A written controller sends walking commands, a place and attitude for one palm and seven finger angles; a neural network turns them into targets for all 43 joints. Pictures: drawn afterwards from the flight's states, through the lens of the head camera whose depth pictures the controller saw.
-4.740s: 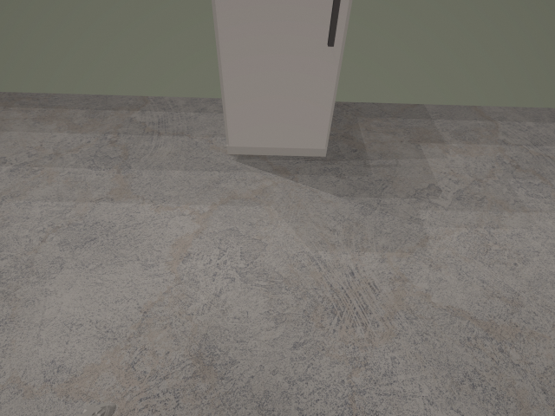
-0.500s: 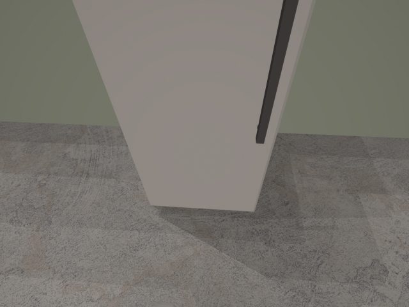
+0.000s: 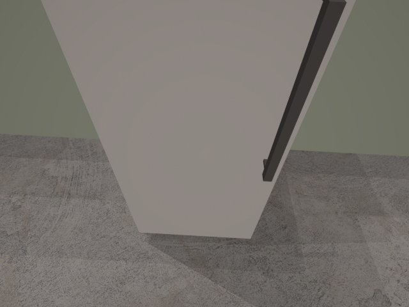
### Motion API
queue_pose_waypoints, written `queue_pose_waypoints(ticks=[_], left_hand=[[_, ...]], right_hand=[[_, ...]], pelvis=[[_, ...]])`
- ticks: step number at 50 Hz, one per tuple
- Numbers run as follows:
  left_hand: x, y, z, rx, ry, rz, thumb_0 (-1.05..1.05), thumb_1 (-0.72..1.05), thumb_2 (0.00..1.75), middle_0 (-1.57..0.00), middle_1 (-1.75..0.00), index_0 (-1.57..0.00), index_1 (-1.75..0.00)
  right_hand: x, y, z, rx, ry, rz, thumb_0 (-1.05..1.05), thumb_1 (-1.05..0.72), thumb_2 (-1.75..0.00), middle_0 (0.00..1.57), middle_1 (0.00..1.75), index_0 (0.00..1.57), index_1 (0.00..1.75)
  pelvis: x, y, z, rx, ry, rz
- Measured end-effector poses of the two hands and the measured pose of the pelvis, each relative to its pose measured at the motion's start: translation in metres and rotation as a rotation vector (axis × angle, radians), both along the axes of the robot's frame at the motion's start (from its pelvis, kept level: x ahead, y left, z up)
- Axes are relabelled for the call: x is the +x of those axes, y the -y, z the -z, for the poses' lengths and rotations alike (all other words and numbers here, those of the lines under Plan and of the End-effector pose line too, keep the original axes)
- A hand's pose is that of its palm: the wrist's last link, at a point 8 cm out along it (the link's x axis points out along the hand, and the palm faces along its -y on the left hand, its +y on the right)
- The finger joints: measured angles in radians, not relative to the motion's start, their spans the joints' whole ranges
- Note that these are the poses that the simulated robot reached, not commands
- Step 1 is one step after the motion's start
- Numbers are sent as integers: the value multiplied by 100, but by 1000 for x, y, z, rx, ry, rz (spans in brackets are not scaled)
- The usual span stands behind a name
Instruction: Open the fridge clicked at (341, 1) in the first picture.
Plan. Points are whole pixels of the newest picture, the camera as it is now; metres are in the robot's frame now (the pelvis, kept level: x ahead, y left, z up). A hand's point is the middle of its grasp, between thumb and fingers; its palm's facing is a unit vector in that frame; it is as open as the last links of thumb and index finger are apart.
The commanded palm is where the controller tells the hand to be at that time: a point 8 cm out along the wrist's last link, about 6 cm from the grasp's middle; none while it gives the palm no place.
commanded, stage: come to a stop and stand still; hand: right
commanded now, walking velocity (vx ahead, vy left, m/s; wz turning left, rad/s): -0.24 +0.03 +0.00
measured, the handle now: (288, 110) +0.50 -0.15 +0.13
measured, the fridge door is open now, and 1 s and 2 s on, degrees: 0 0 0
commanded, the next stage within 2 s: look again from close up in 1.52 s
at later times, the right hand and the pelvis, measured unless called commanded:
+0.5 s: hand out of the picture +0.00 -0.16 -0.17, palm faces +0.04 +0.97 -0.25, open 7.4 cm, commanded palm none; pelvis -0.02 +0.02 +0.00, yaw +1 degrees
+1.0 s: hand out of the picture -0.06 -0.15 -0.17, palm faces +0.03 +0.98 -0.18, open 7.4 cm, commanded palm none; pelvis -0.05 +0.02 +0.01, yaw +1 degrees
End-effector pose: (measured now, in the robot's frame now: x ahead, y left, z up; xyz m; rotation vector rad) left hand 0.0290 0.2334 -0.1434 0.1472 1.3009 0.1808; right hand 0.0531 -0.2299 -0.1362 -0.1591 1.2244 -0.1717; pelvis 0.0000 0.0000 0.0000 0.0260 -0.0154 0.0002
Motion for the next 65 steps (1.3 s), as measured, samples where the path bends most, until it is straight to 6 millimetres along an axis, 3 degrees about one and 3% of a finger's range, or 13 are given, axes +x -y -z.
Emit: queue_pose_waypoints(ticks=[6,10,13,19,26,34,40,53,58,65], left_hand=[[56,8,-12,39,89,44,1,93,90,-20,-30,-20,-30],[73,15,-14,25,117,58,1,92,90,-20,-30,-20,-30],[74,13,-11,2,127,54,1,91,90,-20,-30,-20,-30],[56,-8,9,-49,123,21,1,91,90,-20,-30,-20,-30],[6,-24,8,-42,23,-7,1,91,90,-20,-30,-20,-30],[-61,-14,0,-11,-100,2,1,91,90,-20,-30,-20,-30],[-90,0,-3,-42,-145,-4,1,91,90,-20,-30,-20,-30],[-109,14,0,-72,-149,-35,1,91,90,-20,-30,-20,-30],[-111,15,0,-71,-154,-34,1,91,90,-20,-30,-20,-30],[-91,18,5,-56,-51,-14,1,91,90,-20,-30,-20,-30]], right_hand=[[-17,13,17,26,-109,39,-1,-92,-90,20,30,20,30],[-28,15,13,16,-158,39,0,-91,-90,20,30,20,30],[-35,14,7,-7,-168,36,0,-91,-90,20,30,20,30],[-48,1,2,-68,-130,23,0,-91,-90,20,30,19,30],[-58,-25,-3,-25,-111,14,1,-90,-90,20,30,20,30],[-64,-25,10,28,-95,29,1,-93,-90,21,30,20,30],[-82,-25,6,32,-116,27,1,-92,-90,20,30,20,30],[-126,-36,6,56,-221,31,1,-91,-90,20,30,20,30],[-129,-40,8,65,-227,27,1,-90,-90,20,30,20,30],[-121,-28,13,54,-178,2,1,-90,-90,20,30,20,30]], pelvis=[[19,11,3,-16,16,-14],[16,10,1,-25,9,-20],[8,4,0,-24,7,-24],[-7,-17,10,-43,19,-26],[-19,-25,2,-34,13,-8],[-36,-23,0,-18,9,5],[-43,-21,-5,-26,16,2],[-48,-17,-6,-30,10,-16],[-48,-15,-5,-25,8,-18],[-49,-4,2,-23,18,1]])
